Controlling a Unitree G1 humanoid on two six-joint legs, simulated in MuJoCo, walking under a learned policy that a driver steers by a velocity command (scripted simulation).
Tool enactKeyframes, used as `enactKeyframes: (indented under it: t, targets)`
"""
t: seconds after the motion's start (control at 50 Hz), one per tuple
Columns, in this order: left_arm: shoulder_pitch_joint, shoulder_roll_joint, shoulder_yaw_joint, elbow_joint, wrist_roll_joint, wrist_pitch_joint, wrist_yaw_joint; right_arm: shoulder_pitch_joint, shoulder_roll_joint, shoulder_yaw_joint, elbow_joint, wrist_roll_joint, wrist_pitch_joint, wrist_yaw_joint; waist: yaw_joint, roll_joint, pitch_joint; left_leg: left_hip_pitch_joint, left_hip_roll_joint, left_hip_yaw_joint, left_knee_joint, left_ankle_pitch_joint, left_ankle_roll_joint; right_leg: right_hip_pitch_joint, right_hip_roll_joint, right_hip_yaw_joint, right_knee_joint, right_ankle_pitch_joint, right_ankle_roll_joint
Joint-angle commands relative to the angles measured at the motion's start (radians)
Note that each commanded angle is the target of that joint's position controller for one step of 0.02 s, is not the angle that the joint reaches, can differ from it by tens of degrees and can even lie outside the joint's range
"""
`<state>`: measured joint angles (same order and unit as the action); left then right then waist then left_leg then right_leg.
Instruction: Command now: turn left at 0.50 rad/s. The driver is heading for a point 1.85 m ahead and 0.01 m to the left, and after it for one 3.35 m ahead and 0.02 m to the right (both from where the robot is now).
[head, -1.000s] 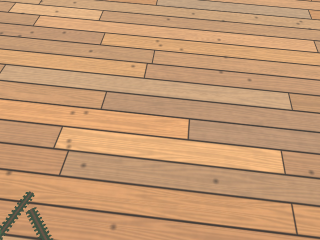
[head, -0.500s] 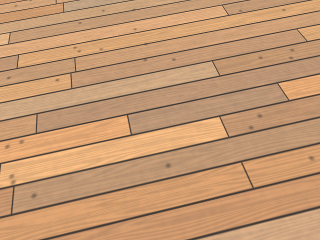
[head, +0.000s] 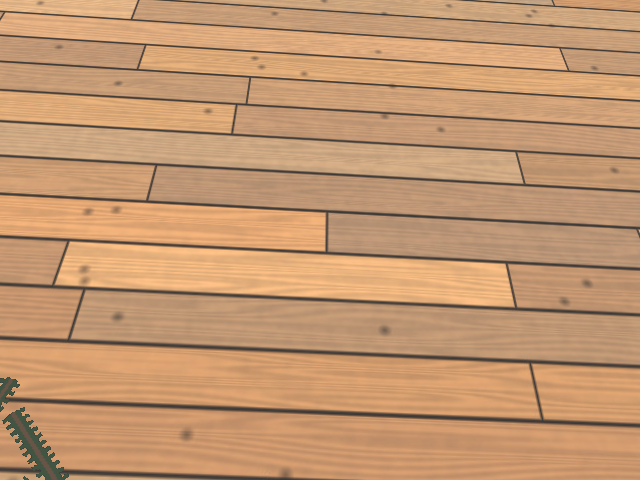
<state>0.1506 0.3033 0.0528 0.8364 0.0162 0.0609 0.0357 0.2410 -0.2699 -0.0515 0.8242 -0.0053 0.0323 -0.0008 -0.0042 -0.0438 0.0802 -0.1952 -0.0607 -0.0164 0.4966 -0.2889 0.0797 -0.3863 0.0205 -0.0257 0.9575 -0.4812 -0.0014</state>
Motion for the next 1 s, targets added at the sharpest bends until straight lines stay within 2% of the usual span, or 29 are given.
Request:
enactKeyframes:
  t: [0.02, 0.04, 0.06, 0.1, 0.14, 0.26, 0.32, 0.36, 0.38, 0.4, 0.42, 0.44, 0.46, 0.48, 0.5, 0.54, 0.58, 0.64, 0.7, 0.74, 0.8, 0.84, 0.86, 0.88, 0.9, 0.92, 0.94, 0.96, 1.0]
  targets:
    - [-0.006, 0.100, 0.021, -0.059, 0.012, -0.014, -0.011, -0.039, -0.147, -0.036, -0.070, 0.006, 0.000, -0.013, 0.014, 0.140, -0.067, 0.129, 0.232, -0.273, -0.182, 0.537, 0.160, -0.154, -0.023, 0.061, 0.114, 0.075, 0.031]
    - [0.004, 0.096, 0.021, -0.058, 0.012, -0.013, -0.016, -0.021, -0.150, -0.038, -0.069, 0.007, 0.000, -0.010, 0.009, 0.130, -0.092, 0.145, 0.224, -0.268, -0.174, 0.561, 0.159, -0.148, -0.016, 0.057, 0.117, 0.089, 0.042]
    - [0.010, 0.093, 0.020, -0.062, 0.014, -0.014, -0.023, 0.013, -0.160, -0.043, -0.059, 0.008, -0.001, -0.008, 0.000, 0.115, -0.119, 0.165, 0.217, -0.282, -0.192, 0.432, 0.162, -0.149, -0.020, 0.055, 0.095, 0.100, 0.048]
    - [-0.029, 0.089, 0.018, -0.078, 0.018, -0.016, -0.033, 0.058, -0.169, -0.048, -0.045, 0.002, -0.003, -0.003, -0.028, 0.136, -0.093, 0.176, 0.206, -0.349, -0.258, 0.028, 0.170, -0.196, -0.030, 0.057, 0.021, 0.109, 0.053]
    - [-0.073, 0.096, 0.020, -0.093, 0.022, -0.022, -0.039, 0.078, -0.173, -0.050, -0.040, -0.008, -0.006, -0.001, -0.049, 0.169, -0.043, 0.163, 0.210, -0.420, -0.310, -0.190, 0.180, -0.235, -0.030, 0.060, -0.051, 0.117, 0.058]
    - [-0.122, 0.086, 0.010, -0.119, 0.016, -0.069, -0.045, 0.104, -0.204, -0.063, -0.038, -0.018, -0.036, 0.005, -0.065, 0.159, -0.033, 0.117, 0.201, -0.482, -0.287, -0.185, 0.194, -0.187, -0.019, 0.071, -0.221, 0.134, 0.048]
    - [-0.106, 0.082, 0.003, -0.125, 0.010, -0.085, -0.047, 0.095, -0.193, -0.061, -0.040, -0.021, -0.049, 0.011, -0.056, 0.171, -0.037, 0.047, 0.194, -0.484, -0.267, -0.175, 0.178, -0.080, -0.010, 0.051, -0.305, 0.138, 0.022]
    - [-0.038, 0.070, -0.002, -0.111, 0.003, -0.097, -0.042, 0.065, -0.184, -0.057, -0.043, -0.021, -0.055, 0.013, -0.010, 0.157, -0.033, -0.067, 0.177, -0.471, -0.237, -0.162, 0.145, 0.102, -0.001, 0.034, -0.414, 0.180, -0.003]
    - [0.042, 0.059, -0.003, -0.086, 0.004, -0.105, -0.036, 0.043, -0.177, -0.054, -0.045, -0.016, -0.056, 0.011, 0.040, 0.129, -0.034, -0.156, 0.147, -0.450, -0.191, -0.169, 0.117, 0.255, 0.006, 0.018, -0.508, 0.252, -0.016]
    - [0.123, 0.082, 0.004, -0.063, 0.011, -0.116, -0.026, 0.043, -0.144, -0.044, -0.045, -0.015, -0.063, 0.007, 0.079, 0.076, -0.053, -0.248, 0.097, -0.409, -0.098, -0.180, 0.082, 0.403, -0.013, 0.055, -0.550, 0.222, -0.022]
    - [0.228, 0.160, 0.019, -0.052, 0.029, -0.129, -0.014, 0.035, -0.064, -0.020, -0.063, -0.011, -0.077, 0.008, 0.123, -0.099, -0.093, -0.341, -0.001, -0.272, 0.169, -0.214, 0.034, 0.516, -0.219, 0.310, -0.689, -0.018, -0.055]
    - [0.305, 0.285, 0.050, -0.025, 0.031, -0.124, -0.016, 0.024, -0.065, -0.019, -0.096, 0.000, -0.081, 0.008, 0.120, -0.242, -0.107, -0.498, -0.126, -0.150, 0.389, -0.303, 0.019, 0.523, -0.398, 0.754, -0.852, -0.359, -0.154]
    - [0.245, 0.232, 0.045, -0.024, 0.022, -0.119, -0.022, 0.060, -0.123, -0.027, -0.078, -0.021, -0.078, 0.006, 0.055, -0.119, -0.007, -0.541, -0.036, -0.171, 0.531, -0.243, 0.027, 0.428, -0.419, 0.761, -0.844, -0.406, -0.190]
    - [0.184, 0.154, 0.027, -0.045, 0.010, -0.123, -0.030, 0.047, -0.133, -0.029, -0.057, -0.027, -0.080, 0.018, 0.031, -0.033, 0.041, -0.535, -0.003, -0.171, 0.558, -0.151, 0.028, 0.369, -0.365, 0.651, -0.825, -0.320, -0.181]
    - [0.144, 0.113, 0.017, -0.052, 0.009, -0.130, -0.035, 0.043, -0.121, -0.026, -0.047, -0.025, -0.083, 0.030, 0.013, -0.020, 0.044, -0.513, 0.025, -0.155, 0.541, -0.078, 0.014, 0.346, -0.304, 0.523, -0.829, -0.178, -0.159]
    - [0.157, 0.080, 0.006, -0.037, 0.010, -0.145, -0.033, 0.021, -0.110, -0.021, -0.040, -0.041, -0.080, 0.046, 0.015, -0.062, 0.003, -0.481, 0.049, -0.102, 0.542, 0.018, -0.014, 0.357, -0.228, 0.361, -0.831, 0.092, -0.144]
    - [0.211, 0.073, 0.005, -0.005, 0.001, -0.158, -0.040, -0.012, -0.094, -0.013, -0.051, -0.044, -0.076, 0.052, 0.016, -0.066, -0.021, -0.502, 0.067, -0.059, 0.553, 0.065, -0.034, 0.386, -0.211, 0.285, -0.821, 0.308, -0.157]
    - [0.291, 0.053, 0.000, 0.039, -0.014, -0.159, -0.044, -0.147, -0.068, 0.004, -0.099, -0.050, -0.073, 0.054, 0.041, -0.051, -0.010, -0.557, 0.108, 0.030, 0.467, 0.101, -0.075, 0.409, -0.195, 0.245, -0.816, 0.534, -0.194]
    - [0.332, 0.064, 0.003, 0.069, -0.009, -0.153, -0.036, -0.266, -0.026, 0.029, -0.143, -0.038, -0.076, 0.059, 0.063, -0.057, 0.005, -0.483, 0.090, 0.068, 0.271, 0.149, -0.098, 0.367, -0.167, 0.209, -0.796, 0.655, -0.193]
    - [0.348, 0.087, 0.008, 0.081, -0.005, -0.149, -0.033, -0.305, -0.030, 0.034, -0.156, -0.029, -0.079, 0.057, 0.068, -0.065, 0.002, -0.402, 0.067, 0.076, 0.168, 0.170, -0.094, 0.354, -0.175, 0.215, -0.771, 0.717, -0.189]
    - [0.330, 0.102, 0.013, 0.086, -0.006, -0.144, -0.029, -0.264, -0.062, 0.027, -0.150, -0.023, -0.086, 0.038, 0.028, -0.067, -0.024, -0.254, 0.047, 0.060, 0.086, 0.169, -0.058, 0.354, -0.209, 0.246, -0.701, 0.839, -0.164]
    - [0.300, 0.113, 0.016, 0.083, -0.011, -0.143, -0.033, -0.081, -0.105, 0.006, -0.090, -0.024, -0.099, 0.016, -0.062, -0.035, -0.113, 0.010, 0.013, 0.060, -0.017, 0.166, -0.020, 0.324, -0.169, 0.216, -0.491, 0.977, -0.128]
    - [0.291, 0.099, 0.014, 0.073, -0.018, -0.145, -0.038, 0.061, -0.152, -0.011, -0.054, -0.040, -0.111, 0.000, -0.120, 0.003, -0.204, 0.240, 0.090, -0.006, -0.030, 0.151, 0.009, 0.200, -0.117, 0.185, -0.293, 0.840, -0.110]
    - [0.317, 0.012, -0.005, 0.026, -0.032, -0.147, -0.040, 0.198, -0.240, -0.032, -0.056, -0.065, -0.115, -0.016, -0.147, 0.162, -0.362, 0.485, 0.383, -0.327, -0.074, -0.077, 0.057, -0.006, -0.029, 0.119, 0.010, 0.414, -0.087]
    - [0.393, 0.001, -0.002, 0.016, -0.036, -0.132, -0.033, 0.165, -0.274, -0.041, -0.056, -0.056, -0.099, -0.011, -0.088, 0.303, -0.401, 0.489, 0.536, -0.679, -0.213, -0.158, 0.126, -0.190, 0.056, 0.084, 0.207, -0.059, -0.086]
    - [0.343, 0.069, 0.017, 0.035, -0.008, -0.116, -0.029, 0.085, -0.177, -0.024, -0.065, -0.033, -0.092, -0.007, -0.056, 0.168, -0.246, 0.346, 0.479, -0.610, -0.236, -0.245, 0.114, -0.234, -0.016, 0.116, 0.275, 0.025, -0.098]
    - [0.295, 0.050, 0.017, 0.035, -0.004, -0.112, -0.041, 0.009, -0.104, -0.007, -0.075, -0.026, -0.097, -0.004, -0.032, 0.117, -0.126, 0.212, 0.426, -0.450, -0.265, -0.182, 0.096, -0.228, -0.049, 0.113, 0.249, 0.111, -0.097]
    - [0.276, 0.023, 0.014, 0.036, -0.004, -0.108, -0.049, -0.022, -0.073, 0.001, -0.074, -0.027, -0.105, -0.001, -0.012, 0.121, -0.078, 0.132, 0.378, -0.329, -0.294, -0.055, 0.077, -0.200, -0.074, 0.103, 0.220, 0.157, -0.089]
    - [0.278, 0.013, 0.018, 0.039, 0.015, -0.085, -0.064, -0.011, -0.053, 0.006, -0.054, -0.021, -0.122, -0.006, 0.019, 0.149, -0.052, 0.054, 0.328, -0.177, -0.325, 0.099, 0.057, -0.158, -0.096, 0.088, 0.195, 0.185, -0.072]
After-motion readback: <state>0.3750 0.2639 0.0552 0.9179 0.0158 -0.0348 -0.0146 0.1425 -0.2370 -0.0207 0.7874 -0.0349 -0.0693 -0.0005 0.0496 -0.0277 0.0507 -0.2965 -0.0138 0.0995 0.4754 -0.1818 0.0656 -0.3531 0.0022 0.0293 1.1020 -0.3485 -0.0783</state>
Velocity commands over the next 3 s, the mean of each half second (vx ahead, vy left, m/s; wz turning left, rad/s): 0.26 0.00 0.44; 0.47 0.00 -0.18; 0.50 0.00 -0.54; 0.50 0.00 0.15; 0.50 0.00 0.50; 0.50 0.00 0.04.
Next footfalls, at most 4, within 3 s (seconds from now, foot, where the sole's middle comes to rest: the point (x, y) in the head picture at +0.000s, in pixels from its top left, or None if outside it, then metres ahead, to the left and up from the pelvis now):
0.40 right None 0.16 -0.11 -0.78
0.86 left None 0.41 0.15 -0.78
1.40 right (325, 375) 0.69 -0.03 -0.78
1.96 left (291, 255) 1.02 0.05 -0.78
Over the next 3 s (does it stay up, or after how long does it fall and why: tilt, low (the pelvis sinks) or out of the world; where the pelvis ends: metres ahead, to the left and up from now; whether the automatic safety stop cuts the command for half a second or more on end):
stays up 1.41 0.05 -0.01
